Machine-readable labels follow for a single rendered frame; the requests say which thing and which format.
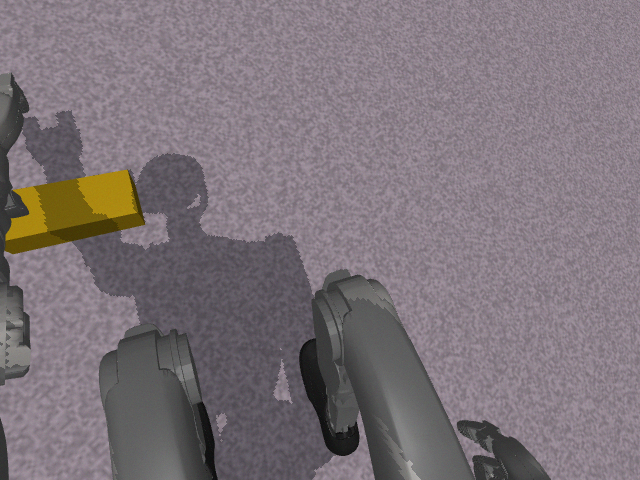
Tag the right robot hand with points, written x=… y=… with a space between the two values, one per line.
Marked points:
x=513 y=461

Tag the left robot arm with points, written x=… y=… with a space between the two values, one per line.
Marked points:
x=15 y=350

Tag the right robot foot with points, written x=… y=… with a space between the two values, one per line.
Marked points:
x=340 y=443

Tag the carton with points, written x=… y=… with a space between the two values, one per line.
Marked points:
x=74 y=209

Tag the left robot hand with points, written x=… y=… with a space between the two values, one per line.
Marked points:
x=13 y=104

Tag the left robot foot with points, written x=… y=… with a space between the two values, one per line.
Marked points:
x=209 y=441

